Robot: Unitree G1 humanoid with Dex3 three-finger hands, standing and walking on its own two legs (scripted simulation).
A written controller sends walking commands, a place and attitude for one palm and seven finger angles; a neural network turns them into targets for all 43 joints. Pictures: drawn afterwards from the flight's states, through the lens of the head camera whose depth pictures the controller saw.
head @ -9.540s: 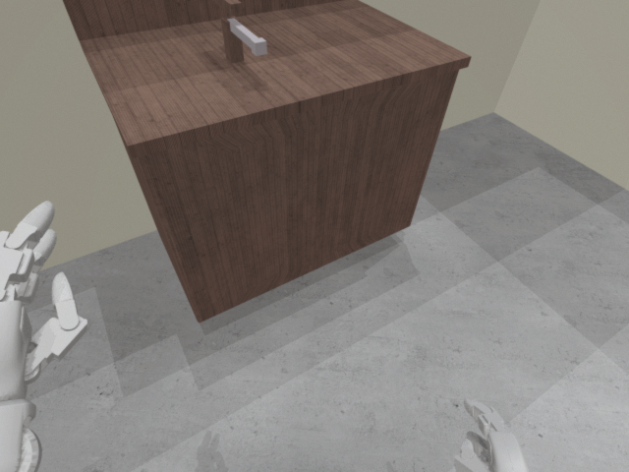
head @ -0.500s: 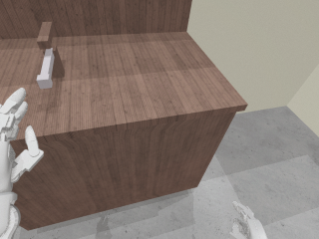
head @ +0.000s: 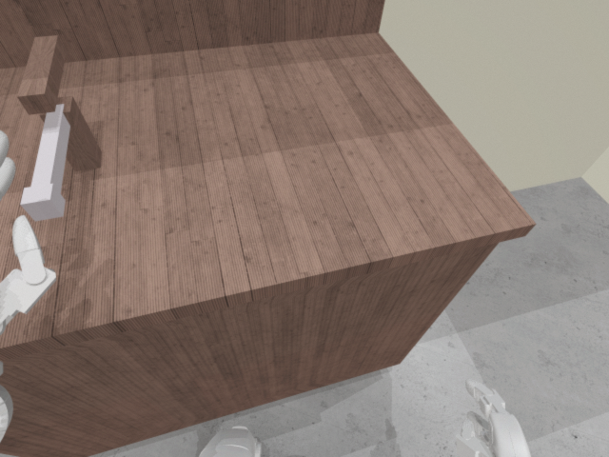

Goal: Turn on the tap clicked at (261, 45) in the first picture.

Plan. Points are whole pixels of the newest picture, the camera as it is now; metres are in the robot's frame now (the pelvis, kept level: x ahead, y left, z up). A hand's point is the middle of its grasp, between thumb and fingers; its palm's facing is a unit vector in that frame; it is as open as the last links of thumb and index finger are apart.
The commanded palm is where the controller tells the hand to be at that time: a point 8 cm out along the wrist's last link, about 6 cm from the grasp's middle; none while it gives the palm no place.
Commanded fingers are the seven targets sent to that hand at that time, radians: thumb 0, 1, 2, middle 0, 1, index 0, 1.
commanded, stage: come to a stop and stand still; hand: left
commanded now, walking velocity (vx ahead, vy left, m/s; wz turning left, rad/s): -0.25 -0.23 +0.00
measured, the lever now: (43, 202) +0.32 +0.32 +0.16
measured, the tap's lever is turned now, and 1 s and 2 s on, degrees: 0 0 0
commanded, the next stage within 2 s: look again from close up in 1.28 s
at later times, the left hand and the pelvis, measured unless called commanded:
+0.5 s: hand (64, 251) +0.25 +0.26 +0.17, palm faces +0.43 -0.83 -0.36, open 7.4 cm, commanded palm +0.19 +0.28 +0.20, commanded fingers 0.00 0.90 0.90 -0.20 -0.30 -0.20 -0.30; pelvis +0.03 +0.00 +0.02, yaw -1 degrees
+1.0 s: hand out of the picture +0.17 +0.31 +0.15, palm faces +0.43 -0.84 -0.33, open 7.4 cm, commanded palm +0.12 +0.32 +0.20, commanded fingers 0.00 0.90 0.90 -0.20 -0.30 -0.20 -0.30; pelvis -0.03 +0.03 +0.02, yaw +2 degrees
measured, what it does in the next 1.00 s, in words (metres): steps on the spot: right foot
